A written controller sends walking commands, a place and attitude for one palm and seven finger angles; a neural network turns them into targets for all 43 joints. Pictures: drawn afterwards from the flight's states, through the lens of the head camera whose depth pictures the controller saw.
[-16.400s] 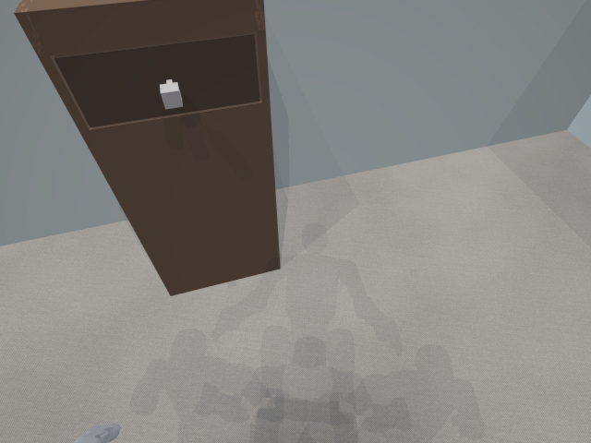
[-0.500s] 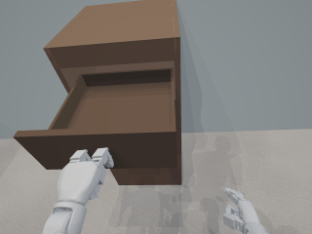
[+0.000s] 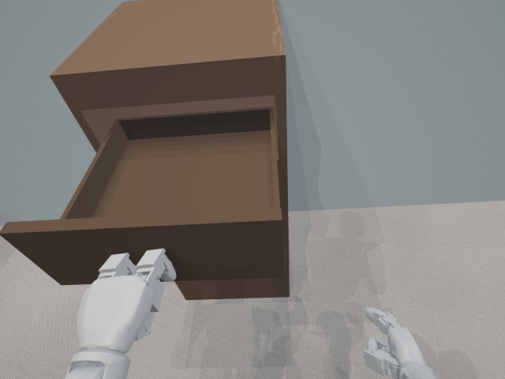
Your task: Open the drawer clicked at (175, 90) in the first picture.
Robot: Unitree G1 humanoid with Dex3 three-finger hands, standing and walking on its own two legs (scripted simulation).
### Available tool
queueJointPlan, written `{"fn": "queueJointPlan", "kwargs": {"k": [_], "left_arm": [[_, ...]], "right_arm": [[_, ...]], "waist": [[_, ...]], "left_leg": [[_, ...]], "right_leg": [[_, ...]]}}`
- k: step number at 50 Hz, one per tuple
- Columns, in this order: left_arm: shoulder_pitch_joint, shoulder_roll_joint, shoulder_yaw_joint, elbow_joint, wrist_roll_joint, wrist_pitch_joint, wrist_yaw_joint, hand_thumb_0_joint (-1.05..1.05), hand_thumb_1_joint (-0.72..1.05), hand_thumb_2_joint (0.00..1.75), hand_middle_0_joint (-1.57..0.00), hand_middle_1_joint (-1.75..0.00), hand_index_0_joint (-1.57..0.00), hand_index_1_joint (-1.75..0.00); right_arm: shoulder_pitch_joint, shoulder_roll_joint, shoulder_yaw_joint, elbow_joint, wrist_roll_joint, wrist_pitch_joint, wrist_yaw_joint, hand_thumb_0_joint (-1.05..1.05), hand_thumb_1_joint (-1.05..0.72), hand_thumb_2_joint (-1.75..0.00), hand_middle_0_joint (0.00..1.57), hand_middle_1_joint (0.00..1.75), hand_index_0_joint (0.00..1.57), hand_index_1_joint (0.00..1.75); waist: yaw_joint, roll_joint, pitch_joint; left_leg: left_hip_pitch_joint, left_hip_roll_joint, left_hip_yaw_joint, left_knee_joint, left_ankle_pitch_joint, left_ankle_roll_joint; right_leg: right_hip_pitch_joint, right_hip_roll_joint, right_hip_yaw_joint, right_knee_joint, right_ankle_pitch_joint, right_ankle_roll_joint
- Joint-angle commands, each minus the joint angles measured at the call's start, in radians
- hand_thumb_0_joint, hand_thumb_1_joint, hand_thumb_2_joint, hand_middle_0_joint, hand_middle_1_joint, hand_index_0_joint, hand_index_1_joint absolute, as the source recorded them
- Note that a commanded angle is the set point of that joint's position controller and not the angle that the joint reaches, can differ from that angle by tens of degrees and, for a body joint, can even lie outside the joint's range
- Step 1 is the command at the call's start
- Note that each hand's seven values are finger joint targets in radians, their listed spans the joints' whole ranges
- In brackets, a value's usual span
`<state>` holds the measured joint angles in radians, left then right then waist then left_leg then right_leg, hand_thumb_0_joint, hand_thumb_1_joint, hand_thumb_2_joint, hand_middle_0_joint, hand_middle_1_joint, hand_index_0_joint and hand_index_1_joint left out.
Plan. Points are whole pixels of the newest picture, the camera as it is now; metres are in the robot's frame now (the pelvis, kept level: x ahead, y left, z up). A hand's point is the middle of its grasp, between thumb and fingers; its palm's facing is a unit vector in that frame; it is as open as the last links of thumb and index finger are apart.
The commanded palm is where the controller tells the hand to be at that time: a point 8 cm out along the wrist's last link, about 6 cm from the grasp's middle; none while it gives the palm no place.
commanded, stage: open the thumb to release the handle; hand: left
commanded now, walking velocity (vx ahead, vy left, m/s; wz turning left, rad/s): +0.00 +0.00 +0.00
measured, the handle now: (148, 281) +0.22 +0.19 +0.08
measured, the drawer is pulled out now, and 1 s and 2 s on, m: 0.30 0.29 0.29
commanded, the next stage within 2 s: lift the hand off the handle in 0.58 s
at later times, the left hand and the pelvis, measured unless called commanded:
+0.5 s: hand (139, 309) +0.19 +0.19 +0.07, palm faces +0.08 -0.13 -0.99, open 10.6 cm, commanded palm +0.15 +0.19 +0.13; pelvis -0.02 -0.01 +0.01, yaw +1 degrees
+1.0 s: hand (140, 307) +0.19 +0.19 +0.07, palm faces +0.10 -0.13 -0.99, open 13.7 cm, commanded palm +0.16 +0.20 +0.12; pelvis -0.03 +0.00 +0.01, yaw +1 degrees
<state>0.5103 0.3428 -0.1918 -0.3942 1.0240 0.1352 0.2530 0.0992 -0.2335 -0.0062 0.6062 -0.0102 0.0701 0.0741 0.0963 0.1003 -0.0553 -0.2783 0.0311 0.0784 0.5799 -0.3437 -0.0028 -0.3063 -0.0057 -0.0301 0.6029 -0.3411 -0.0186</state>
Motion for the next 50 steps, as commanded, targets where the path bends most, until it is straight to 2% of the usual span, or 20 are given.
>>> {"fn": "queueJointPlan", "kwargs": {"k": [1, 3, 4, 5, 13, 15, 18, 20, 24, 25, 26, 30, 33, 34, 40, 43, 45, 47, 49, 50], "left_arm": [[-0.001, 0.094, 0.112, -0.220, 0.003, 0.003, 0.057, 0.00, 0.90, 0.90, -0.40, -1.35, -0.40, -1.35], [0.009, 0.109, 0.129, -0.229, -0.006, -0.003, 0.056, 0.00, 0.90, 0.90, -0.40, -1.35, -0.40, -1.35], [-0.252, 0.194, 0.203, -0.171, 0.016, 0.004, 0.068, 0.00, 0.90, 0.90, -0.40, -1.35, -0.40, -1.35], [-0.279, 0.175, 0.194, -0.158, 0.020, 0.015, 0.071, 0.00, 0.83, 0.87, -0.40, -1.34, -0.40, -1.34], [-0.274, 0.112, 0.108, -0.093, 0.002, 0.033, 0.026, 0.00, 0.27, 0.63, -0.35, -1.28, -0.35, -1.28], [-0.316, 0.165, 0.150, -0.102, 0.001, 0.033, 0.017, 0.00, 0.13, 0.57, -0.35, -1.27, -0.35, -1.27], [-0.251, 0.119, 0.118, -0.053, -0.001, 0.026, -0.001, 0.00, -0.08, 0.48, -0.33, -1.24, -0.33, -1.24], [-0.293, 0.178, 0.166, -0.081, -0.014, 0.023, -0.007, 0.00, -0.22, 0.42, -0.32, -1.23, -0.32, -1.23], [-0.312, 0.155, 0.150, -0.065, -0.010, 0.006, -0.010, 0.00, -0.50, 0.30, -0.30, -1.20, -0.30, -1.20], [-0.315, 0.210, 0.203, -0.074, -0.016, 0.003, -0.004, 0.00, -0.50, 0.30, -0.30, -1.20, -0.30, -1.20], [-0.293, 0.138, 0.141, -0.081, -0.004, 0.003, -0.006, 0.00, -0.50, 0.30, -0.30, -1.20, -0.30, -1.20], [-0.277, 0.179, 0.181, -0.082, -0.020, -0.013, 0.004, 0.00, -0.50, 0.30, -0.30, -1.20, -0.30, -1.20], [-0.246, 0.143, 0.161, -0.060, -0.009, -0.019, 0.011, 0.00, -0.50, 0.30, -0.30, -1.20, -0.30, -1.20], [-0.202, 0.083, 0.104, -0.017, -0.008, -0.014, 0.011, 0.00, -0.50, 0.30, -0.30, -1.20, -0.30, -1.20], [-0.352, 0.159, 0.154, -0.020, 0.016, -0.001, 0.037, 0.00, -0.50, 0.30, -0.30, -1.20, -0.30, -1.20], [-0.349, 0.105, 0.109, 0.042, 0.010, 0.011, 0.031, 0.00, -0.50, 0.30, -0.30, -1.20, -0.30, -1.20], [-0.411, 0.181, 0.166, 0.005, 0.002, 0.011, 0.035, 0.00, -0.50, 0.30, -0.30, -1.20, -0.30, -1.20], [-0.394, 0.107, 0.107, 0.062, 0.000, 0.024, 0.026, 0.00, -0.50, 0.30, -0.30, -1.20, -0.30, -1.20], [-0.409, 0.125, 0.124, 0.066, -0.001, 0.025, 0.022, 0.00, -0.50, 0.30, -0.30, -1.20, -0.30, -1.20], [-0.449, 0.182, 0.167, 0.015, -0.005, 0.024, 0.022, 0.00, -0.50, 0.30, -0.30, -1.20, -0.30, -1.20]], "right_arm": [[-0.171, -0.061, -0.013, -0.175, 0.007, -0.065, -0.007, 0.00, -0.90, -0.90, 0.20, 0.30, 0.20, 0.30], [-0.175, -0.064, -0.018, -0.174, 0.007, -0.064, -0.010, 0.00, -0.90, -0.90, 0.20, 0.30, 0.20, 0.30], [-0.181, -0.076, -0.014, -0.125, 0.004, -0.047, -0.030, 0.00, -0.90, -0.90, 0.20, 0.30, 0.20, 0.30], [-0.188, -0.070, -0.016, -0.130, -0.001, -0.048, -0.040, 0.00, -0.90, -0.90, 0.20, 0.30, 0.20, 0.30], [-0.207, -0.060, -0.007, -0.128, 0.004, -0.056, -0.057, 0.00, -0.90, -0.90, 0.20, 0.30, 0.20, 0.30], [-0.220, -0.063, -0.005, -0.127, 0.007, -0.055, -0.062, 0.00, -0.90, -0.90, 0.20, 0.30, 0.20, 0.30], [-0.215, -0.058, -0.001, -0.128, 0.006, -0.057, -0.061, 0.00, -0.90, -0.90, 0.20, 0.30, 0.20, 0.30], [-0.218, -0.066, -0.003, -0.129, 0.011, -0.055, -0.064, 0.00, -0.90, -0.90, 0.20, 0.30, 0.20, 0.30], [-0.215, -0.064, -0.003, -0.127, 0.006, -0.058, -0.066, 0.00, -0.90, -0.90, 0.20, 0.30, 0.20, 0.30], [-0.216, -0.070, -0.006, -0.127, 0.009, -0.060, -0.071, 0.00, -0.90, -0.90, 0.20, 0.30, 0.20, 0.30], [-0.218, -0.058, 0.001, -0.139, 0.003, -0.066, -0.065, 0.00, -0.90, -0.90, 0.20, 0.30, 0.20, 0.30], [-0.209, -0.071, -0.012, -0.130, 0.009, -0.068, -0.066, 0.00, -0.90, -0.90, 0.20, 0.30, 0.20, 0.30], [-0.201, -0.067, -0.014, -0.126, 0.004, -0.073, -0.065, 0.00, -0.90, -0.90, 0.20, 0.30, 0.20, 0.30], [-0.196, -0.063, -0.015, -0.128, 0.004, -0.074, -0.058, 0.00, -0.90, -0.90, 0.20, 0.30, 0.20, 0.30], [-0.205, -0.072, -0.015, -0.114, 0.010, -0.072, -0.068, 0.00, -0.90, -0.90, 0.20, 0.30, 0.20, 0.30], [-0.201, -0.064, -0.014, -0.105, 0.012, -0.073, -0.073, 0.00, -0.90, -0.90, 0.20, 0.30, 0.20, 0.30], [-0.205, -0.072, -0.016, -0.104, 0.017, -0.071, -0.079, 0.00, -0.90, -0.90, 0.20, 0.30, 0.20, 0.30], [-0.208, -0.059, -0.009, -0.098, 0.020, -0.069, -0.077, 0.00, -0.90, -0.90, 0.20, 0.30, 0.20, 0.30], [-0.209, -0.065, -0.011, -0.101, 0.020, -0.068, -0.080, 0.00, -0.90, -0.90, 0.20, 0.30, 0.20, 0.30], [-0.214, -0.073, -0.011, -0.102, 0.023, -0.067, -0.082, 0.00, -0.90, -0.90, 0.20, 0.30, 0.20, 0.30]], "waist": [[0.026, -0.105, -0.173], [0.030, -0.110, -0.166], [-0.012, -0.109, -0.139], [0.001, -0.096, -0.134], [0.015, -0.125, -0.137], [0.015, -0.106, -0.130], [0.022, -0.111, -0.097], [0.018, -0.088, -0.115], [0.020, -0.120, -0.093], [0.020, -0.094, -0.094], [0.033, -0.080, -0.120], [0.024, -0.096, -0.095], [0.030, -0.112, -0.095], [0.024, -0.136, -0.074], [0.013, -0.085, -0.078], [0.017, -0.116, -0.076], [0.019, -0.086, -0.114], [0.012, -0.104, -0.083], [0.022, -0.125, -0.085], [0.021, -0.083, -0.115]], "left_leg": [[0.087, -0.039, -0.046, -0.021, 0.445, 0.024], [0.084, -0.043, -0.043, -0.025, 0.450, 0.023], [0.070, -0.047, -0.051, -0.038, 0.383, 0.016], [0.085, -0.047, -0.055, -0.039, 0.354, 0.016], [0.098, -0.060, -0.037, -0.073, 0.332, 0.027], [0.103, -0.059, -0.038, -0.079, 0.310, 0.025], [0.084, -0.066, -0.031, -0.091, 0.300, 0.026], [0.094, -0.061, -0.028, -0.097, 0.283, 0.024], [0.083, -0.067, -0.029, -0.111, 0.264, 0.026], [0.087, -0.063, -0.027, -0.109, 0.244, 0.022], [0.090, -0.069, -0.023, -0.106, 0.252, 0.026], [0.091, -0.065, -0.030, -0.115, 0.257, 0.020], [0.089, -0.066, -0.028, -0.119, 0.267, 0.023], [0.079, -0.066, -0.029, -0.116, 0.273, 0.023], [0.086, -0.061, -0.030, -0.124, 0.208, 0.017], [0.084, -0.062, -0.031, -0.136, 0.214, 0.021], [0.093, -0.059, -0.033, -0.141, 0.216, 0.018], [0.085, -0.059, -0.035, -0.151, 0.222, 0.020], [0.078, -0.059, -0.034, -0.157, 0.221, 0.020], [0.094, -0.056, -0.035, -0.160, 0.224, 0.017]], "right_leg": [[0.081, 0.032, 0.026, -0.052, 0.415, -0.015], [0.095, 0.032, 0.034, -0.058, 0.455, -0.012], [0.058, 0.033, 0.043, -0.071, 0.417, -0.016], [0.055, 0.038, 0.053, -0.086, 0.367, -0.021], [0.093, 0.025, 0.027, -0.119, 0.330, -0.006], [0.102, 0.025, 0.047, -0.138, 0.304, -0.010], [0.103, 0.021, 0.042, -0.148, 0.292, -0.005], [0.120, 0.019, 0.055, -0.158, 0.274, -0.007], [0.111, 0.016, 0.057, -0.182, 0.234, -0.002], [0.114, 0.015, 0.073, -0.187, 0.206, -0.007], [0.118, 0.008, 0.061, -0.184, 0.191, -0.006], [0.116, 0.016, 0.070, -0.187, 0.223, -0.010], [0.114, 0.016, 0.063, -0.186, 0.231, -0.008], [0.103, 0.016, 0.053, -0.181, 0.243, -0.007], [0.078, 0.017, 0.067, -0.197, 0.132, -0.013], [0.083, 0.019, 0.046, -0.194, 0.145, -0.008], [0.113, 0.022, 0.052, -0.185, 0.153, -0.012], [0.100, 0.023, 0.035, -0.189, 0.151, -0.011], [0.109, 0.024, 0.034, -0.191, 0.155, -0.007], [0.129, 0.027, 0.046, -0.188, 0.157, -0.012]]}}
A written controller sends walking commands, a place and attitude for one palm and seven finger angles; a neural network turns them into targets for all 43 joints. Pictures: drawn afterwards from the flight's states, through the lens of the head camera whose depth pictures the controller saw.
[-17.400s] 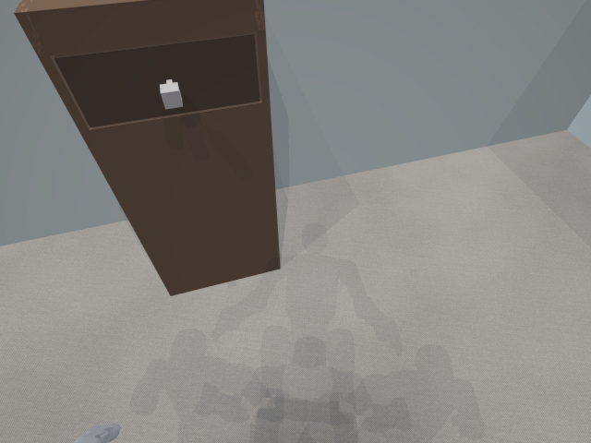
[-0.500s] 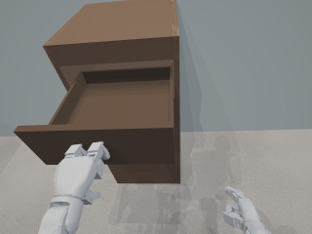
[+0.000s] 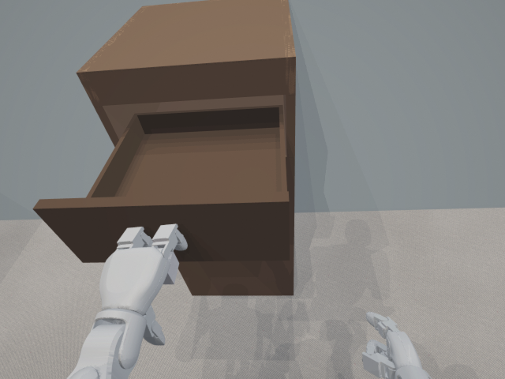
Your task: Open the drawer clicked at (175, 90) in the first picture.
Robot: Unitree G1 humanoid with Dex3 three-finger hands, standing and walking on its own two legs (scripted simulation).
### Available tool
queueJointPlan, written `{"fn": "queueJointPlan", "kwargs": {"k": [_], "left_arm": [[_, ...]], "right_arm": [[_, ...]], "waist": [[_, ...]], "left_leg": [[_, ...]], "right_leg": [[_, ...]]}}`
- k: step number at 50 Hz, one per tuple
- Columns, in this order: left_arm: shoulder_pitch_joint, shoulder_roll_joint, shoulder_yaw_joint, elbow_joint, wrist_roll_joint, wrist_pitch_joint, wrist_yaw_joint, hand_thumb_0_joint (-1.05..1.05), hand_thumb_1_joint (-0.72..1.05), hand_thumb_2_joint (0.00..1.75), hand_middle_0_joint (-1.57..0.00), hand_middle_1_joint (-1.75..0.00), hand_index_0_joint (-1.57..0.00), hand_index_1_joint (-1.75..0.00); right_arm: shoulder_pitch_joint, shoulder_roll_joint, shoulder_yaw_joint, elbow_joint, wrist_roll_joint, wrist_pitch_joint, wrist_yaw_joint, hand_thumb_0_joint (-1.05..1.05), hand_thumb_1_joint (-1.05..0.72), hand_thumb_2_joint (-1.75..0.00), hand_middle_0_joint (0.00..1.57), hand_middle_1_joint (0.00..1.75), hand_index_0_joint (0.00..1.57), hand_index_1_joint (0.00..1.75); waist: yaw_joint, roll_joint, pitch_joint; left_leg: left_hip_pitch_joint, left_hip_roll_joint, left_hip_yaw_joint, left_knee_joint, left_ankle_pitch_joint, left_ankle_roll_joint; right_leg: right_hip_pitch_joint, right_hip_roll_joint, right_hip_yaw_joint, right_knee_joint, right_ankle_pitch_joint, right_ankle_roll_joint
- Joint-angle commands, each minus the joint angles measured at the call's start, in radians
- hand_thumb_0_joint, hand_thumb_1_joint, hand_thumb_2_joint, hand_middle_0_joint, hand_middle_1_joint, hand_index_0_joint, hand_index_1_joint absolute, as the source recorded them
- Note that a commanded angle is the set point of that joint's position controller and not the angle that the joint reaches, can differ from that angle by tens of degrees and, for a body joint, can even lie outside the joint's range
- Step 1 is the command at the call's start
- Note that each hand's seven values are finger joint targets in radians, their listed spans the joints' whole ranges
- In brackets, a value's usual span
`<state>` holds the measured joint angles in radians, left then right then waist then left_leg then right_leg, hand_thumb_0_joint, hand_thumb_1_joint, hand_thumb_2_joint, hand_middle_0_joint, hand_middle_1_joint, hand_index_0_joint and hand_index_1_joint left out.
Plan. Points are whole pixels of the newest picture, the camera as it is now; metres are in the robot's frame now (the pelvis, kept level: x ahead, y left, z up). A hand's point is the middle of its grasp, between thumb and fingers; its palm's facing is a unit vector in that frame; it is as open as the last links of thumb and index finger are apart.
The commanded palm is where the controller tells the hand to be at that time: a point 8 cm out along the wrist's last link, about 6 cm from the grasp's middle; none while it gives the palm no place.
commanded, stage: lift the hand off the handle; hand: left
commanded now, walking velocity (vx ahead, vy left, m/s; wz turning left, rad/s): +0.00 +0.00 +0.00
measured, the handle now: (165, 256) +0.27 +0.19 +0.08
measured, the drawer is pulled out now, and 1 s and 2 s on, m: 0.29 0.29 0.29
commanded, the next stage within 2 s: draw the hand back to the body in 1.28 s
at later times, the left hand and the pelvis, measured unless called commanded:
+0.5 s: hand (143, 260) +0.24 +0.19 +0.12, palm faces +0.14 -0.12 -0.98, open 13.5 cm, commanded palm +0.20 +0.19 +0.19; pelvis +0.00 +0.00 +0.01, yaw +1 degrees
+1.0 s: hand (129, 213) +0.25 +0.19 +0.20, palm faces +0.26 -0.10 -0.96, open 13.8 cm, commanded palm +0.20 +0.19 +0.26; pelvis -0.01 +0.00 +0.01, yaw +1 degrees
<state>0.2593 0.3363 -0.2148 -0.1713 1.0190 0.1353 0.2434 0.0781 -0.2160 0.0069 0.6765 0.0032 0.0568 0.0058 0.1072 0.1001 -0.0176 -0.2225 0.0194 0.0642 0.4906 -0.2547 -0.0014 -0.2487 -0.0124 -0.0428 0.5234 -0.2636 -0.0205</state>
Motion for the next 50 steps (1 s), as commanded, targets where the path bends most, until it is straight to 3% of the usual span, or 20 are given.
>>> {"fn": "queueJointPlan", "kwargs": {"k": [1, 3, 5, 8, 10, 11, 15, 25, 26, 28, 30, 31, 35, 36, 40, 43, 45, 46, 47, 50], "left_arm": [[-0.204, 0.147, 0.147, -0.245, 0.014, 0.024, 0.029, 0.00, -0.50, 0.30, -0.30, -1.20, -0.30, -1.20], [-0.201, 0.126, 0.124, -0.273, 0.005, 0.023, 0.021, 0.00, -0.50, 0.30, -0.30, -1.20, -0.30, -1.20], [-0.247, 0.192, 0.179, -0.303, -0.009, 0.023, 0.017, 0.00, -0.50, 0.30, -0.30, -1.20, -0.30, -1.20], [-0.261, 0.133, 0.117, -0.271, -0.009, 0.034, -0.006, 0.00, -0.50, 0.30, -0.30, -1.20, -0.30, -1.20], [-0.319, 0.188, 0.150, -0.306, -0.015, 0.042, -0.019, 0.00, -0.50, 0.30, -0.30, -1.20, -0.30, -1.20], [-0.328, 0.141, 0.105, -0.318, -0.004, 0.042, -0.028, 0.00, -0.50, 0.30, -0.30, -1.20, -0.30, -1.20], [-0.371, 0.208, 0.160, -0.368, -0.038, 0.033, -0.051, 0.00, -0.50, 0.30, -0.30, -1.20, -0.30, -1.20], [-0.382, 0.230, 0.178, -0.451, -0.073, 0.042, -0.112, 0.00, -0.50, 0.30, -0.30, -1.20, -0.30, -1.20], [-0.377, 0.174, 0.122, -0.412, -0.059, 0.051, -0.125, 0.00, -0.50, 0.30, -0.30, -1.20, -0.30, -1.20], [-0.388, 0.208, 0.146, -0.375, -0.065, 0.067, -0.140, 0.00, -0.50, 0.30, -0.30, -1.20, -0.30, -1.20], [-0.469, 0.264, 0.187, -0.428, -0.083, 0.075, -0.154, 0.00, -0.50, 0.30, -0.30, -1.20, -0.30, -1.20], [-0.485, 0.212, 0.133, -0.419, -0.068, 0.072, -0.165, 0.00, -0.50, 0.30, -0.30, -1.20, -0.30, -1.20], [-0.482, 0.313, 0.236, -0.499, -0.113, 0.052, -0.177, 0.00, -0.50, 0.30, -0.30, -1.20, -0.30, -1.20], [-0.468, 0.235, 0.167, -0.464, -0.101, 0.055, -0.187, 0.00, -0.50, 0.30, -0.30, -1.20, -0.30, -1.20], [-0.478, 0.318, 0.251, -0.407, -0.138, 0.100, -0.209, 0.00, -0.50, 0.30, -0.30, -1.20, -0.30, -1.20], [-0.440, 0.274, 0.215, -0.382, -0.142, 0.132, -0.244, 0.00, -0.50, 0.30, -0.30, -1.20, -0.30, -1.20], [-0.496, 0.326, 0.256, -0.443, -0.166, 0.135, -0.260, 0.00, -0.50, 0.30, -0.30, -1.20, -0.30, -1.20], [-0.496, 0.273, 0.202, -0.432, -0.154, 0.136, -0.273, 0.00, -0.50, 0.30, -0.30, -1.20, -0.30, -1.20], [-0.485, 0.287, 0.215, -0.402, -0.163, 0.138, -0.278, 0.00, -0.50, 0.30, -0.30, -1.20, -0.30, -1.20], [-0.529, 0.424, 0.340, -0.453, -0.174, 0.136, -0.283, 0.00, -0.50, 0.30, -0.30, -1.20, -0.30, -1.20]], "right_arm": [[-0.200, -0.078, -0.018, -0.186, 0.003, -0.057, -0.008, 0.00, -0.90, -0.90, 0.20, 0.30, 0.20, 0.30], [-0.198, -0.078, -0.022, -0.182, 0.004, -0.054, -0.003, 0.00, -0.90, -0.90, 0.20, 0.30, 0.20, 0.30], [-0.204, -0.085, -0.021, -0.179, 0.008, -0.053, -0.006, 0.00, -0.90, -0.90, 0.20, 0.30, 0.20, 0.30], [-0.211, -0.077, -0.015, -0.175, 0.008, -0.052, -0.003, 0.00, -0.90, -0.90, 0.20, 0.30, 0.20, 0.30], [-0.223, -0.087, -0.012, -0.177, 0.014, -0.048, -0.007, 0.00, -0.90, -0.90, 0.20, 0.30, 0.20, 0.30], [-0.226, -0.075, -0.004, -0.185, 0.010, -0.056, -0.001, 0.00, -0.90, -0.90, 0.20, 0.30, 0.20, 0.30], [-0.238, -0.083, -0.006, -0.185, 0.018, -0.054, -0.005, 0.00, -0.90, -0.90, 0.20, 0.30, 0.20, 0.30], [-0.273, -0.085, 0.000, -0.188, 0.026, -0.049, 0.019, 0.00, -0.90, -0.90, 0.20, 0.30, 0.20, 0.30], [-0.274, -0.073, 0.012, -0.187, 0.018, -0.053, 0.027, 0.00, -0.90, -0.90, 0.20, 0.30, 0.20, 0.30], [-0.267, -0.085, 0.007, -0.169, 0.020, -0.035, 0.023, 0.00, -0.90, -0.90, 0.20, 0.30, 0.20, 0.30], [-0.297, -0.090, 0.013, -0.185, 0.033, -0.036, 0.022, 0.00, -0.90, -0.90, 0.20, 0.30, 0.20, 0.30], [-0.297, -0.076, 0.022, -0.189, 0.023, -0.044, 0.027, 0.00, -0.90, -0.90, 0.20, 0.30, 0.20, 0.30], [-0.301, -0.088, 0.011, -0.193, 0.031, -0.042, 0.029, 0.00, -0.90, -0.90, 0.20, 0.30, 0.20, 0.30], [-0.300, -0.071, 0.022, -0.194, 0.023, -0.050, 0.038, 0.00, -0.90, -0.90, 0.20, 0.30, 0.20, 0.30], [-0.314, -0.093, 0.019, -0.186, 0.043, -0.027, 0.041, 0.00, -0.90, -0.90, 0.20, 0.30, 0.20, 0.30], [-0.314, -0.095, 0.023, -0.196, 0.042, -0.002, 0.046, 0.00, -0.90, -0.90, 0.20, 0.30, 0.20, 0.30], [-0.339, -0.099, 0.024, -0.214, 0.054, -0.005, 0.046, 0.00, -0.90, -0.90, 0.20, 0.30, 0.20, 0.30], [-0.342, -0.088, 0.033, -0.223, 0.049, -0.010, 0.051, 0.00, -0.90, -0.90, 0.20, 0.30, 0.20, 0.30], [-0.322, -0.091, 0.025, -0.206, 0.049, 0.001, 0.048, 0.00, -0.90, -0.90, 0.20, 0.30, 0.20, 0.30], [-0.337, -0.108, 0.024, -0.220, 0.053, 0.003, 0.043, 0.00, -0.90, -0.90, 0.20, 0.30, 0.20, 0.30]], "waist": [[0.023, -0.075, -0.191], [0.014, -0.060, -0.179], [0.008, -0.048, -0.176], [0.003, -0.090, -0.126], [0.000, -0.051, -0.146], [0.011, -0.064, -0.174], [0.005, -0.040, -0.176], [0.011, -0.043, -0.173], [0.019, -0.068, -0.185], [0.008, -0.078, -0.126], [0.004, -0.041, -0.141], [0.017, -0.068, -0.185], [0.015, -0.022, -0.191], [0.024, -0.048, -0.201], [0.013, -0.051, -0.124], [0.020, -0.085, -0.123], [0.013, -0.058, -0.147], [0.021, -0.076, -0.160], [0.003, -0.091, -0.123], [0.022, -0.070, -0.154]], "left_leg": [[0.052, -0.048, -0.019, -0.068, 0.157, 0.020], [0.077, -0.045, -0.025, -0.072, 0.200, 0.021], [0.080, -0.042, -0.031, -0.077, 0.188, 0.017], [0.084, -0.039, -0.033, -0.094, 0.170, 0.022], [0.095, -0.039, -0.036, -0.100, 0.161, 0.019], [0.106, -0.041, -0.036, -0.099, 0.184, 0.025], [0.124, -0.037, -0.045, -0.110, 0.200, 0.021], [0.144, -0.034, -0.046, -0.125, 0.254, 0.017], [0.137, -0.039, -0.038, -0.128, 0.254, 0.021], [0.130, -0.038, -0.036, -0.143, 0.226, 0.018], [0.128, -0.031, -0.043, -0.147, 0.197, 0.017], [0.137, -0.041, -0.037, -0.143, 0.220, 0.022], [0.148, -0.037, -0.045, -0.135, 0.241, 0.018], [0.143, -0.045, -0.036, -0.134, 0.257, 0.021], [0.104, -0.031, -0.035, -0.153, 0.191, 0.012], [0.091, -0.039, -0.024, -0.160, 0.200, 0.016], [0.090, -0.031, -0.028, -0.152, 0.180, 0.014], [0.087, -0.042, -0.022, -0.150, 0.189, 0.018], [0.088, -0.035, -0.026, -0.158, 0.174, 0.017], [0.073, -0.033, -0.027, -0.141, 0.159, 0.018]], "right_leg": [[0.084, 0.029, 0.049, -0.102, 0.083, -0.011], [0.082, 0.036, 0.036, -0.098, 0.131, -0.014], [0.095, 0.038, 0.047, -0.106, 0.124, -0.015], [0.068, 0.037, 0.029, -0.128, 0.083, -0.009], [0.094, 0.037, 0.043, -0.132, 0.080, -0.012], [0.099, 0.032, 0.030, -0.125, 0.086, -0.012], [0.132, 0.037, 0.037, -0.133, 0.124, -0.013], [0.174, 0.034, 0.036, -0.146, 0.189, -0.010], [0.171, 0.025, 0.025, -0.149, 0.165, -0.008], [0.155, 0.026, 0.029, -0.176, 0.145, -0.003], [0.172, 0.030, 0.041, -0.168, 0.130, -0.005], [0.184, 0.022, 0.034, -0.166, 0.128, -0.005], [0.208, 0.027, 0.049, -0.159, 0.184, -0.006], [0.208, 0.017, 0.040, -0.162, 0.179, -0.005], [0.184, 0.019, 0.056, -0.180, 0.127, -0.002], [0.191, 0.012, 0.047, -0.179, 0.131, 0.006], [0.200, 0.014, 0.057, -0.164, 0.123, 0.005], [0.205, 0.011, 0.048, -0.163, 0.111, 0.006], [0.178, 0.013, 0.044, -0.176, 0.095, 0.009], [0.200, 0.010, 0.070, -0.163, 0.092, 0.007]]}}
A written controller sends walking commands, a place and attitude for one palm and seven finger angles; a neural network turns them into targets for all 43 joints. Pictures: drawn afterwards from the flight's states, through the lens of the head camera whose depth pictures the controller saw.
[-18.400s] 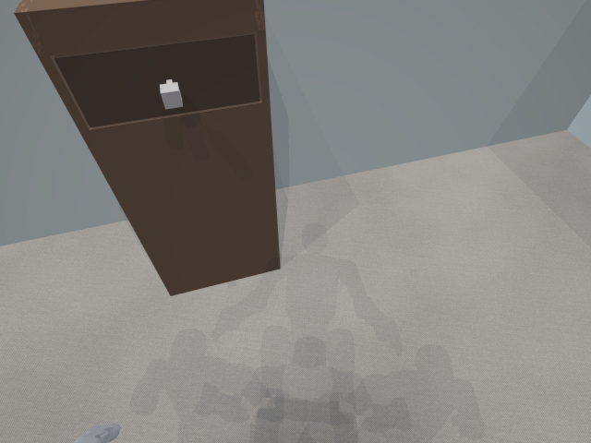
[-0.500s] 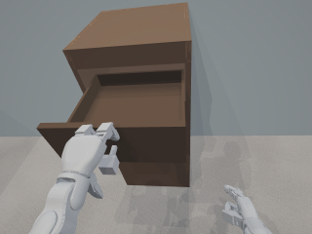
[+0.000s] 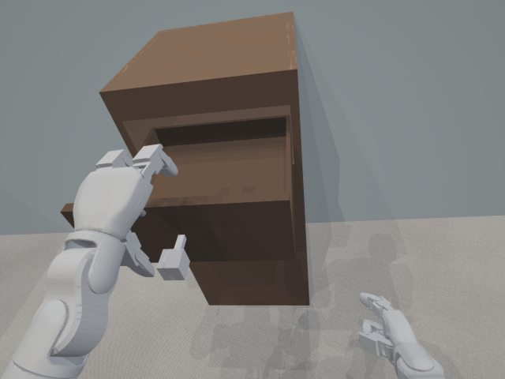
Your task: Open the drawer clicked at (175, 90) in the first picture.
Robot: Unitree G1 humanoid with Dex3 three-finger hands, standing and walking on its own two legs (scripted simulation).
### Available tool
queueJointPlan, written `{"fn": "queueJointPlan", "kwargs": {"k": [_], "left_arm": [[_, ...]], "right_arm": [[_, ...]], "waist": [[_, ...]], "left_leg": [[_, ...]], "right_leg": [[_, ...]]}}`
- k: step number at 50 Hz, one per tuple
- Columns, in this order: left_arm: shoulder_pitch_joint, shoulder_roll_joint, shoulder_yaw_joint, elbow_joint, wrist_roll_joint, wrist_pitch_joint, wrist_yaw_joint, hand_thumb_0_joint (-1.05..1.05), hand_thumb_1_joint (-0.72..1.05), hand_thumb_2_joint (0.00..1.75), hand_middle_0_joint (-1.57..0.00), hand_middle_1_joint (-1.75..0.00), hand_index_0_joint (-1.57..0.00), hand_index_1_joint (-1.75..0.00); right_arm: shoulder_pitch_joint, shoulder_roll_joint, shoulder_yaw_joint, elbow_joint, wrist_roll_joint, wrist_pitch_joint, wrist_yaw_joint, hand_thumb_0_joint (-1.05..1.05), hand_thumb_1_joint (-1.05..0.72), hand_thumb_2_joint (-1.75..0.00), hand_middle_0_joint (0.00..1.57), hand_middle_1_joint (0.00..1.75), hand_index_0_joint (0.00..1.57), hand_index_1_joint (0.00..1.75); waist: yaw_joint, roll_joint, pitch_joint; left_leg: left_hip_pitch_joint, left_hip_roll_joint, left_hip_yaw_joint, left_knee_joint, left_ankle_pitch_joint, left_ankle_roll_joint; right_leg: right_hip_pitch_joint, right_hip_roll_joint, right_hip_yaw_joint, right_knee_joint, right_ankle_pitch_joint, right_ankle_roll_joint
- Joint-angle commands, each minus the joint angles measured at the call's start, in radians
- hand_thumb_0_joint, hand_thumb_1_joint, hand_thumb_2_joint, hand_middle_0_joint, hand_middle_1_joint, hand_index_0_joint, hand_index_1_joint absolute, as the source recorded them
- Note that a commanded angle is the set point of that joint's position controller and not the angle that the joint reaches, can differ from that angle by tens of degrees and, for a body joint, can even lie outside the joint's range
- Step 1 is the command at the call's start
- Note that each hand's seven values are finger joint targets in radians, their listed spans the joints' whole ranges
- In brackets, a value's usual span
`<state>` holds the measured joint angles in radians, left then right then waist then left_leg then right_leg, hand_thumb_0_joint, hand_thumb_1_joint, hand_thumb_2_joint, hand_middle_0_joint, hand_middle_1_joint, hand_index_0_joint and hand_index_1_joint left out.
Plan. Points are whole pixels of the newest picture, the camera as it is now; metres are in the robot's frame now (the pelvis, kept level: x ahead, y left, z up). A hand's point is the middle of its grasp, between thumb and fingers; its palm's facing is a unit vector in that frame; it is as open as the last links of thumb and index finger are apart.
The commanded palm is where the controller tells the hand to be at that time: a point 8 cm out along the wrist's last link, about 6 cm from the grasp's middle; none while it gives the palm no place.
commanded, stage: lift the hand off the handle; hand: left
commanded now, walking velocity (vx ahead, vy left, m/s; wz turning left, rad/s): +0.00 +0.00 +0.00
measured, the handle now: (176, 254) +0.28 +0.19 +0.07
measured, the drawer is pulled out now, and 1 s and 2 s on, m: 0.29 0.29 0.29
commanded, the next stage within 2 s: draw the hand back to the body in 0.28 s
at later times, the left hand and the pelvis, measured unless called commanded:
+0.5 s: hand (139, 199) +0.27 +0.18 +0.22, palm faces +0.29 -0.12 -0.95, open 13.8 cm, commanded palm +0.21 +0.20 +0.27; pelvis +0.00 +0.00 +0.00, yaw +0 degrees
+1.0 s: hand (96, 219) +0.24 +0.23 +0.21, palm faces +0.25 -0.04 -0.97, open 13.8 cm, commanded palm +0.17 +0.24 +0.27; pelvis +0.00 +0.01 +0.00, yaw +1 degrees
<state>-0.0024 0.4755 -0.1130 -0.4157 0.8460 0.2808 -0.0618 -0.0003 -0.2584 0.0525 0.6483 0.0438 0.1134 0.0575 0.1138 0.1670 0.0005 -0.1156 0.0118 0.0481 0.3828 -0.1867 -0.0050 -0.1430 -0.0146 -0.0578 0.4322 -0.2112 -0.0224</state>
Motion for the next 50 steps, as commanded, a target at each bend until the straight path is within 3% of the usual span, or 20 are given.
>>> {"fn": "queueJointPlan", "kwargs": {"k": [1, 5, 6, 10, 13, 15, 19, 20, 23, 25, 26, 28, 30, 36, 40, 41, 45, 46, 49, 50], "left_arm": [[-0.280, 0.209, 0.171, -0.207, 0.011, -0.010, 0.015, 0.00, -0.50, 0.30, -0.30, -1.20, -0.30, -1.20], [-0.318, 0.299, 0.259, -0.236, -0.033, -0.013, 0.011, 0.00, -0.50, 0.30, -0.30, -1.20, -0.30, -1.20], [-0.313, 0.235, 0.203, -0.215, -0.026, -0.011, 0.004, 0.00, -0.50, 0.30, -0.30, -1.20, -0.30, -1.20], [-0.333, 0.265, 0.232, -0.219, -0.065, -0.014, -0.005, 0.00, -0.50, 0.30, -0.30, -1.20, -0.30, -1.20], [-0.288, 0.184, 0.165, -0.128, -0.053, -0.008, -0.015, 0.00, -0.50, 0.30, -0.30, -1.20, -0.30, -1.20], [-0.334, 0.253, 0.223, -0.203, -0.061, -0.020, -0.006, 0.00, -0.50, 0.30, -0.30, -1.20, -0.30, -1.20], [-0.362, 0.225, 0.187, -0.217, -0.028, -0.027, 0.007, 0.00, -0.50, 0.30, -0.30, -1.20, -0.30, -1.20], [-0.377, 0.297, 0.255, -0.236, -0.039, -0.032, 0.017, 0.00, -0.50, 0.30, -0.30, -1.20, -0.30, -1.20], [-0.272, 0.248, 0.240, -0.189, -0.035, -0.023, 0.015, 0.00, -0.50, 0.30, -0.30, -1.20, -0.30, -1.20], [-0.278, 0.319, 0.310, -0.228, -0.056, -0.024, 0.020, 0.00, -0.50, 0.30, -0.30, -1.20, -0.30, -1.20], [-0.264, 0.240, 0.244, -0.215, -0.044, -0.022, 0.015, 0.00, -0.50, 0.30, -0.30, -1.20, -0.30, -1.20], [-0.191, 0.232, 0.246, -0.221, -0.064, -0.021, 0.008, 0.00, -0.50, 0.30, -0.30, -1.20, -0.30, -1.20], [-0.194, 0.295, 0.300, -0.254, -0.078, -0.023, 0.009, 0.00, -0.50, 0.30, -0.30, -1.20, -0.30, -1.20], [-0.201, 0.256, 0.250, -0.290, -0.049, -0.030, 0.005, 0.00, -0.50, 0.30, -0.30, -1.20, -0.30, -1.20], [-0.162, 0.346, 0.335, -0.319, -0.068, -0.035, 0.008, 0.00, -0.50, 0.30, -0.30, -1.20, -0.30, -1.20], [-0.154, 0.295, 0.289, -0.286, -0.044, -0.031, 0.002, 0.00, -0.50, 0.30, -0.30, -1.20, -0.30, -1.20], [-0.099, 0.374, 0.378, -0.309, -0.079, -0.031, -0.004, 0.00, -0.50, 0.30, -0.30, -1.20, -0.30, -1.20], [-0.097, 0.313, 0.321, -0.295, -0.063, -0.029, -0.014, 0.00, -0.50, 0.30, -0.30, -1.20, -0.30, -1.20], [-0.031, 0.346, 0.358, -0.307, -0.088, -0.032, -0.029, 0.00, -0.50, 0.30, -0.30, -1.20, -0.30, -1.20], [-0.170, 0.062, 0.455, -0.587, -0.782, -0.247, 0.043, 0.00, -0.47, 0.32, -0.30, -1.18, -0.30, -1.18]], "right_arm": [[-0.265, -0.051, -0.012, -0.205, 0.007, -0.062, -0.003, 0.00, -0.90, -0.90, 0.20, 0.30, 0.20, 0.30], [-0.259, -0.068, -0.023, -0.197, 0.017, -0.063, -0.005, 0.00, -0.90, -0.90, 0.20, 0.30, 0.20, 0.30], [-0.263, -0.051, -0.016, -0.206, 0.013, -0.074, 0.000, 0.00, -0.90, -0.90, 0.20, 0.30, 0.20, 0.30], [-0.252, -0.069, -0.026, -0.199, 0.025, -0.077, -0.005, 0.00, -0.90, -0.90, 0.20, 0.30, 0.20, 0.30], [-0.228, -0.070, -0.019, -0.195, 0.021, -0.067, -0.001, 0.00, -0.90, -0.90, 0.20, 0.30, 0.20, 0.30], [-0.240, -0.073, -0.023, -0.206, 0.026, -0.074, -0.002, 0.00, -0.90, -0.90, 0.20, 0.30, 0.20, 0.30], [-0.237, -0.064, -0.022, -0.207, 0.015, -0.065, 0.002, 0.00, -0.90, -0.90, 0.20, 0.30, 0.20, 0.30], [-0.237, -0.070, -0.025, -0.204, 0.018, -0.072, 0.000, 0.00, -0.90, -0.90, 0.20, 0.30, 0.20, 0.30], [-0.224, -0.061, -0.018, -0.200, 0.013, -0.059, 0.009, 0.00, -0.90, -0.90, 0.20, 0.30, 0.20, 0.30], [-0.232, -0.071, -0.023, -0.200, 0.020, -0.060, 0.007, 0.00, -0.90, -0.90, 0.20, 0.30, 0.20, 0.30], [-0.238, -0.054, -0.013, -0.211, 0.014, -0.065, 0.014, 0.00, -0.90, -0.90, 0.20, 0.30, 0.20, 0.30], [-0.228, -0.064, -0.019, -0.210, 0.019, -0.055, 0.014, 0.00, -0.90, -0.90, 0.20, 0.30, 0.20, 0.30], [-0.235, -0.073, -0.023, -0.211, 0.024, -0.061, 0.008, 0.00, -0.90, -0.90, 0.20, 0.30, 0.20, 0.30], [-0.236, -0.062, -0.015, -0.216, 0.013, -0.080, 0.000, 0.00, -0.90, -0.90, 0.20, 0.30, 0.20, 0.30], [-0.234, -0.076, -0.023, -0.209, 0.020, -0.077, -0.013, 0.00, -0.90, -0.90, 0.20, 0.30, 0.20, 0.30], [-0.231, -0.061, -0.012, -0.206, 0.010, -0.079, -0.008, 0.00, -0.90, -0.90, 0.20, 0.30, 0.20, 0.30], [-0.235, -0.082, -0.021, -0.210, 0.020, -0.073, -0.018, 0.00, -0.90, -0.90, 0.20, 0.30, 0.20, 0.30], [-0.234, -0.064, -0.010, -0.211, 0.011, -0.075, -0.012, 0.00, -0.90, -0.90, 0.20, 0.30, 0.20, 0.30], [-0.221, -0.080, -0.019, -0.216, 0.013, -0.064, -0.016, 0.00, -0.90, -0.90, 0.20, 0.30, 0.20, 0.30], [-0.119, -0.022, -0.036, -0.301, 0.004, -0.158, -0.044, 0.00, -0.90, -0.90, 0.20, 0.30, 0.20, 0.30]], "waist": [[0.025, -0.129, -0.207], [0.016, -0.110, -0.194], [0.025, -0.134, -0.206], [0.004, -0.113, -0.169], [0.001, -0.180, -0.104], [0.003, -0.142, -0.162], [0.011, -0.145, -0.211], [0.014, -0.114, -0.226], [0.026, -0.146, -0.199], [0.022, -0.109, -0.205], [0.027, -0.140, -0.211], [0.018, -0.153, -0.167], [0.014, -0.133, -0.177], [0.014, -0.113, -0.208], [0.009, -0.093, -0.197], [0.020, -0.102, -0.203], [0.016, -0.078, -0.185], [0.022, -0.100, -0.196], [0.016, -0.119, -0.170], [-0.074, -0.256, -0.129]], "left_leg": [[-0.034, -0.036, -0.007, -0.029, 0.120, 0.022], [-0.033, -0.027, -0.016, -0.027, 0.105, 0.018], [-0.035, -0.038, -0.011, -0.016, 0.130, 0.021], [-0.025, -0.027, -0.013, -0.018, 0.088, 0.018], [-0.053, -0.028, -0.010, -0.037, 0.054, 0.019], [-0.043, -0.021, -0.014, -0.029, 0.045, 0.018], [-0.028, -0.033, -0.010, -0.019, 0.088, 0.022], [-0.037, -0.024, -0.016, -0.019, 0.079, 0.017], [-0.044, -0.030, -0.012, -0.020, 0.133, 0.019], [-0.043, -0.023, -0.013, -0.013, 0.119, 0.015], [-0.051, -0.032, -0.012, -0.009, 0.142, 0.016], [-0.046, -0.028, -0.011, -0.015, 0.129, 0.020], [-0.043, -0.021, -0.014, -0.008, 0.108, 0.017], [-0.032, -0.035, -0.024, -0.003, 0.124, 0.020], [-0.028, -0.025, -0.030, -0.003, 0.111, 0.019], [-0.036, -0.036, -0.029, -0.003, 0.141, 0.019], [-0.036, -0.023, -0.034, -0.005, 0.131, 0.017], [-0.043, -0.034, -0.032, -0.005, 0.158, 0.016], [-0.048, -0.029, -0.029, -0.012, 0.139, 0.019], [0.097, 0.000, -0.018, 0.042, 0.043, 0.048]], "right_leg": [[0.112, 0.007, 0.075, -0.057, 0.055, 0.007], [0.095, 0.007, 0.086, -0.058, 0.057, 0.005], [0.102, 0.003, 0.081, -0.052, 0.070, 0.006], [0.055, 0.006, 0.081, -0.063, 0.033, 0.009], [0.019, 0.009, 0.056, -0.079, -0.016, 0.016], [0.047, 0.007, 0.069, -0.063, -0.015, 0.011], [0.070, 0.005, 0.068, -0.058, 0.025, 0.010], [0.088, 0.007, 0.072, -0.039, 0.029, 0.004], [0.085, 0.010, 0.057, -0.038, 0.084, 0.006], [0.089, 0.012, 0.070, -0.034, 0.082, 0.003], [0.095, 0.009, 0.061, -0.027, 0.092, 0.003], [0.063, 0.012, 0.051, -0.042, 0.084, 0.010], [0.065, 0.012, 0.064, -0.038, 0.072, 0.008], [0.068, 0.011, 0.051, -0.030, 0.063, 0.004], [0.066, 0.013, 0.056, -0.034, 0.074, 0.007], [0.074, 0.011, 0.045, -0.028, 0.080, 0.003], [0.071, 0.014, 0.053, -0.032, 0.100, 0.005], [0.082, 0.010, 0.041, -0.023, 0.109, 0.004], [0.068, 0.009, 0.036, -0.035, 0.107, 0.014], [-0.036, 0.035, 0.034, -0.110, 0.092, 0.001]]}}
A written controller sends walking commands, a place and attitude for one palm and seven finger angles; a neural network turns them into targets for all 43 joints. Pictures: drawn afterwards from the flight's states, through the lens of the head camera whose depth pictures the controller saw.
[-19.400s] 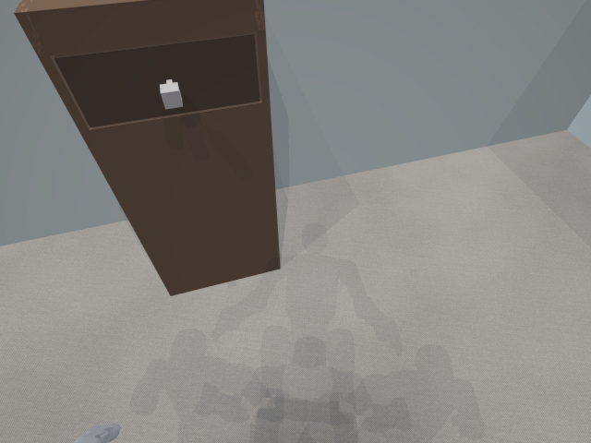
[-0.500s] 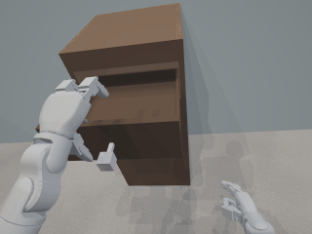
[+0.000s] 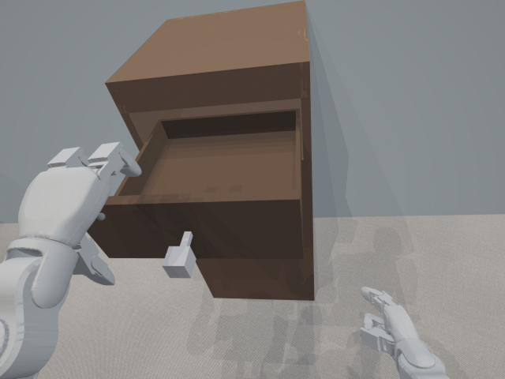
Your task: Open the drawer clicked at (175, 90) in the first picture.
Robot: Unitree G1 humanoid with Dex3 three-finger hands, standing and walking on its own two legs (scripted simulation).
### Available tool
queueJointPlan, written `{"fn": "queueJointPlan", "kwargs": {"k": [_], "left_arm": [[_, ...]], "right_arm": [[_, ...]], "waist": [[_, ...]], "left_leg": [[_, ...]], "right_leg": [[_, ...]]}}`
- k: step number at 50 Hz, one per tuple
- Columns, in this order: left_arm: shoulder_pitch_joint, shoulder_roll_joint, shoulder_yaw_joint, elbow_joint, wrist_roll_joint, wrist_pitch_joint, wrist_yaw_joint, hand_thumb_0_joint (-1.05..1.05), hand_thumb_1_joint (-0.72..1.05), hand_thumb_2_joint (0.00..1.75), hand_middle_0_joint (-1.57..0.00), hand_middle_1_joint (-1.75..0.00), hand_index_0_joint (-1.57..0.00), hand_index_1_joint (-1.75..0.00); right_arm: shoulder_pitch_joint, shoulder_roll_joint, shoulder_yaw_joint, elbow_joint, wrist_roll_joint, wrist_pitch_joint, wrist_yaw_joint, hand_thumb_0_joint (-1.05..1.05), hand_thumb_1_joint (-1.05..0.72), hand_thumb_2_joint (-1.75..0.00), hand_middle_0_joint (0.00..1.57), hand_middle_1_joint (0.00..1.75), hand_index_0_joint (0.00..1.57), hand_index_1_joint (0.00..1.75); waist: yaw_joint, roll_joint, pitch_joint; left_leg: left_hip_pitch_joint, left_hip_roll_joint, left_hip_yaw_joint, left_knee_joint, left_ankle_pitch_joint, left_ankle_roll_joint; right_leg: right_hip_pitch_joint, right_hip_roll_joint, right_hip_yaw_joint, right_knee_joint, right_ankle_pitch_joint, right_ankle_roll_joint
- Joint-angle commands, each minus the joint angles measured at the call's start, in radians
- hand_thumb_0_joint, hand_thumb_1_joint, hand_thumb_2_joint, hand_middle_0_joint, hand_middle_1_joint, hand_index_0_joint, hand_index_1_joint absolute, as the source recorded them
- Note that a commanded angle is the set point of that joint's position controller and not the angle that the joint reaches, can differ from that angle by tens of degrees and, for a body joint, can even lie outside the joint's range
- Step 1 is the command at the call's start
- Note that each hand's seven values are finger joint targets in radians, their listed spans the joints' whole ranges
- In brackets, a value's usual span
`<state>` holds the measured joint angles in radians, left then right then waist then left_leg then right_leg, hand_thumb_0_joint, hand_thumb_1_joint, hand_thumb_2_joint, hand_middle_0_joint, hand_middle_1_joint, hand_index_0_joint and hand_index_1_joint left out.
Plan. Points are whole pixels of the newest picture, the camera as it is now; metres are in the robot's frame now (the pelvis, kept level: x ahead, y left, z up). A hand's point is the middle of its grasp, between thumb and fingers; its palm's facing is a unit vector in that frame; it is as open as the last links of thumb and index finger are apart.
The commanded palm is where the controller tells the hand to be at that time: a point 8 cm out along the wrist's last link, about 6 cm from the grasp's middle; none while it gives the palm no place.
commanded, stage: draw the hand back to the body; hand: left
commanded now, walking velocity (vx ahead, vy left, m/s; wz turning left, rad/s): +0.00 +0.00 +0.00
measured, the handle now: (182, 252) +0.28 +0.18 +0.07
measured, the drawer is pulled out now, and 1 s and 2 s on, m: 0.29 0.29 0.29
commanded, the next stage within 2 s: step back with the hand held close in 0.98 s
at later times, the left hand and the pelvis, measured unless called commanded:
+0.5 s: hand (87, 198) +0.23 +0.21 +0.26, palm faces +0.41 -0.83 -0.39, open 11.1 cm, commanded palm +0.17 +0.27 +0.26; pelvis +0.03 +0.01 +0.00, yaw -2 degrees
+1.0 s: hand (52, 205) +0.21 +0.25 +0.26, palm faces +0.52 -0.78 -0.34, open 7.6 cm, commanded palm +0.16 +0.29 +0.26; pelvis +0.02 +0.01 +0.00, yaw -1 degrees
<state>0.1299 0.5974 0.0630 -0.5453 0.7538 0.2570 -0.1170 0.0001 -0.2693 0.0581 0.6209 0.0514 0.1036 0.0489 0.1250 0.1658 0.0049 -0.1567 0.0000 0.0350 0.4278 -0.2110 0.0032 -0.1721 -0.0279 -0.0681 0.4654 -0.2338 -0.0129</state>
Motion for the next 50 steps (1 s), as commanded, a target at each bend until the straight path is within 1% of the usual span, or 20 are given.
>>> {"fn": "queueJointPlan", "kwargs": {"k": [1, 2, 4, 5, 6, 7, 9, 14, 15, 16, 18, 20, 22, 25, 27, 28, 30, 39, 48, 50], "left_arm": [[-0.013, -0.025, 0.319, -0.152, -0.703, -0.292, 0.151, 0.00, -0.43, 0.33, -0.29, -1.15, -0.29, -1.15], [0.111, -0.053, 0.380, -0.173, -0.793, -0.322, 0.166, 0.00, -0.40, 0.34, -0.29, -1.13, -0.29, -1.13], [-0.049, -0.007, 0.416, -0.325, -0.819, -0.410, 0.195, 0.00, -0.32, 0.37, -0.29, -1.09, -0.29, -1.09], [-0.045, 0.042, 0.468, -0.296, -0.827, -0.435, 0.216, 0.00, -0.29, 0.39, -0.29, -1.07, -0.29, -1.07], [-0.051, -0.048, 0.409, -0.285, -0.822, -0.455, 0.222, 0.00, -0.26, 0.40, -0.28, -1.04, -0.28, -1.04], [-0.003, -0.068, 0.402, -0.222, -0.827, -0.460, 0.229, 0.00, -0.22, 0.42, -0.28, -1.02, -0.28, -1.02], [-0.019, -0.094, 0.371, -0.222, -0.827, -0.472, 0.231, 0.00, -0.15, 0.45, -0.27, -0.98, -0.27, -0.98], [0.049, -0.094, 0.369, -0.287, -0.826, -0.506, 0.233, 0.00, 0.02, 0.52, -0.26, -0.86, -0.26, -0.86], [0.057, -0.058, 0.392, -0.319, -0.827, -0.512, 0.239, 0.00, 0.06, 0.54, -0.26, -0.84, -0.26, -0.84], [0.090, -0.082, 0.385, -0.319, -0.826, -0.515, 0.238, 0.00, 0.09, 0.55, -0.26, -0.82, -0.26, -0.82], [0.131, -0.070, 0.408, -0.316, -0.828, -0.513, 0.240, 0.00, 0.17, 0.58, -0.25, -0.77, -0.25, -0.77], [0.142, -0.031, 0.449, -0.322, -0.831, -0.512, 0.246, 0.00, 0.23, 0.62, -0.25, -0.73, -0.25, -0.73], [0.168, -0.048, 0.457, -0.281, -0.836, -0.507, 0.245, 0.00, 0.31, 0.64, -0.24, -0.68, -0.24, -0.68], [0.144, -0.030, 0.478, -0.277, -0.837, -0.504, 0.245, 0.00, 0.41, 0.69, -0.24, -0.62, -0.24, -0.62], [0.172, -0.059, 0.469, -0.241, -0.839, -0.498, 0.243, 0.00, 0.48, 0.72, -0.23, -0.57, -0.23, -0.57], [0.169, -0.051, 0.477, -0.245, -0.841, -0.495, 0.243, 0.00, 0.51, 0.74, -0.23, -0.55, -0.23, -0.55], [0.159, -0.030, 0.494, -0.253, -0.843, -0.490, 0.244, 0.00, 0.58, 0.76, -0.22, -0.50, -0.22, -0.50], [0.110, -0.054, 0.462, -0.276, -0.832, -0.466, 0.246, 0.00, 0.90, 0.90, -0.20, -0.30, -0.20, -0.30], [0.104, -0.060, 0.458, -0.274, -0.832, -0.456, 0.248, 0.00, 0.90, 0.90, -0.20, -0.30, -0.20, -0.30], [0.111, -0.042, 0.475, -0.267, -0.837, -0.454, 0.249, 0.00, 0.90, 0.90, -0.20, -0.30, -0.20, -0.30]], "right_arm": [[-0.087, -0.012, -0.022, -0.199, -0.032, -0.201, -0.057, 0.00, -0.90, -0.90, 0.20, 0.30, 0.20, 0.30], [-0.056, -0.028, -0.033, -0.180, -0.032, -0.205, -0.069, 0.00, -0.90, -0.90, 0.20, 0.30, 0.20, 0.30], [-0.054, -0.032, -0.043, -0.170, -0.035, -0.241, -0.086, 0.00, -0.90, -0.90, 0.20, 0.30, 0.20, 0.30], [-0.043, -0.039, -0.046, -0.141, -0.041, -0.259, -0.098, 0.00, -0.90, -0.90, 0.20, 0.30, 0.20, 0.30], [-0.031, -0.011, -0.038, -0.150, -0.045, -0.270, -0.101, 0.00, -0.90, -0.90, 0.20, 0.30, 0.20, 0.30], [-0.006, -0.013, -0.041, -0.137, -0.044, -0.276, -0.105, 0.00, -0.90, -0.90, 0.20, 0.30, 0.20, 0.30], [-0.003, -0.022, -0.049, -0.139, -0.042, -0.278, -0.107, 0.00, -0.90, -0.90, 0.20, 0.30, 0.20, 0.30], [-0.001, -0.037, -0.063, -0.142, -0.050, -0.299, -0.106, 0.00, -0.90, -0.90, 0.20, 0.30, 0.20, 0.30], [-0.002, -0.049, -0.070, -0.141, -0.050, -0.306, -0.107, 0.00, -0.90, -0.90, 0.20, 0.30, 0.20, 0.30], [-0.001, -0.041, -0.069, -0.144, -0.054, -0.308, -0.106, 0.00, -0.90, -0.90, 0.20, 0.30, 0.20, 0.30], [0.012, -0.045, -0.074, -0.141, -0.050, -0.305, -0.103, 0.00, -0.90, -0.90, 0.20, 0.30, 0.20, 0.30], [0.013, -0.052, -0.078, -0.137, -0.049, -0.306, -0.106, 0.00, -0.90, -0.90, 0.20, 0.30, 0.20, 0.30], [0.024, -0.046, -0.081, -0.136, -0.044, -0.298, -0.106, 0.00, -0.90, -0.90, 0.20, 0.30, 0.20, 0.30], [0.027, -0.053, -0.086, -0.132, -0.040, -0.292, -0.109, 0.00, -0.90, -0.90, 0.20, 0.30, 0.20, 0.30], [0.035, -0.047, -0.084, -0.132, -0.040, -0.287, -0.108, 0.00, -0.90, -0.90, 0.20, 0.30, 0.20, 0.30], [0.034, -0.051, -0.086, -0.136, -0.041, -0.284, -0.108, 0.00, -0.90, -0.90, 0.20, 0.30, 0.20, 0.30], [0.030, -0.056, -0.088, -0.134, -0.040, -0.280, -0.110, 0.00, -0.90, -0.90, 0.20, 0.30, 0.20, 0.30], [0.024, -0.048, -0.077, -0.138, -0.046, -0.273, -0.107, 0.00, -0.90, -0.90, 0.20, 0.30, 0.20, 0.30], [0.019, -0.042, -0.074, -0.138, -0.048, -0.271, -0.105, 0.00, -0.90, -0.90, 0.20, 0.30, 0.20, 0.30], [0.013, -0.046, -0.076, -0.140, -0.046, -0.273, -0.105, 0.00, -0.90, -0.90, 0.20, 0.30, 0.20, 0.30]], "waist": [[-0.073, -0.342, -0.078], [-0.062, -0.391, -0.060], [-0.068, -0.238, -0.120], [-0.064, -0.140, -0.096], [-0.061, -0.074, -0.108], [-0.071, -0.095, -0.072], [-0.069, -0.056, -0.033], [-0.055, -0.064, -0.088], [-0.053, -0.074, -0.110], [-0.049, -0.091, -0.122], [-0.051, -0.106, -0.115], [-0.050, -0.087, -0.101], [-0.054, -0.122, -0.094], [-0.058, -0.082, -0.079], [-0.060, -0.100, -0.072], [-0.058, -0.132, -0.084], [-0.057, -0.111, -0.091], [-0.061, -0.092, -0.085], [-0.056, -0.069, -0.082], [-0.053, -0.097, -0.075]], "left_leg": [[0.102, 0.023, -0.001, -0.007, 0.032, 0.041], [0.072, 0.032, -0.006, -0.026, 0.044, 0.034], [0.104, 0.028, 0.010, -0.031, 0.036, 0.027], [0.108, 0.026, 0.013, -0.028, 0.015, 0.017], [0.113, 0.021, 0.016, -0.038, 0.032, 0.017], [0.106, 0.027, 0.014, -0.047, 0.036, 0.012], [0.092, 0.028, 0.010, -0.061, 0.042, 0.011], [0.098, 0.030, 0.003, -0.044, 0.145, 0.015], [0.104, 0.034, 0.001, -0.033, 0.169, 0.012], [0.101, 0.032, 0.002, -0.033, 0.192, 0.015], [0.090, 0.036, 0.001, -0.026, 0.232, 0.011], [0.082, 0.039, -0.002, -0.022, 0.231, 0.003], [0.082, 0.043, 0.000, -0.025, 0.225, 0.005], [0.085, 0.046, 0.000, -0.026, 0.222, -0.002], [0.080, 0.050, -0.001, -0.033, 0.222, -0.002], [0.081, 0.049, -0.001, -0.032, 0.222, 0.001], [0.087, 0.050, -0.004, -0.029, 0.227, -0.001], [0.087, 0.047, -0.017, -0.037, 0.217, -0.004], [0.081, 0.046, -0.022, -0.043, 0.190, -0.007], [0.070, 0.046, -0.025, -0.041, 0.183, -0.008]], "right_leg": [[-0.006, 0.049, 0.031, -0.130, 0.087, -0.007], [0.006, 0.035, 0.022, -0.156, 0.089, 0.005], [0.029, 0.013, 0.043, -0.170, 0.066, 0.010], [0.020, 0.013, 0.060, -0.174, 0.051, 0.002], [0.033, 0.010, 0.047, -0.172, 0.057, -0.002], [0.030, 0.012, 0.040, -0.172, 0.058, 0.001], [0.028, 0.015, 0.041, -0.177, 0.055, -0.002], [0.085, 0.015, 0.039, -0.141, 0.162, -0.008], [0.104, 0.015, 0.042, -0.133, 0.195, -0.011], [0.109, 0.016, 0.037, -0.127, 0.218, -0.009], [0.110, 0.020, 0.033, -0.112, 0.257, -0.008], [0.105, 0.022, 0.035, -0.113, 0.260, -0.013], [0.089, 0.025, 0.034, -0.114, 0.247, -0.010], [0.078, 0.027, 0.036, -0.114, 0.241, -0.014], [0.068, 0.028, 0.028, -0.111, 0.230, -0.009], [0.075, 0.030, 0.029, -0.113, 0.237, -0.007], [0.079, 0.030, 0.034, -0.111, 0.242, -0.012], [0.068, 0.032, 0.027, -0.114, 0.214, -0.009], [0.077, 0.030, 0.029, -0.114, 0.194, -0.015], [0.083, 0.032, 0.032, -0.116, 0.195, -0.018]]}}
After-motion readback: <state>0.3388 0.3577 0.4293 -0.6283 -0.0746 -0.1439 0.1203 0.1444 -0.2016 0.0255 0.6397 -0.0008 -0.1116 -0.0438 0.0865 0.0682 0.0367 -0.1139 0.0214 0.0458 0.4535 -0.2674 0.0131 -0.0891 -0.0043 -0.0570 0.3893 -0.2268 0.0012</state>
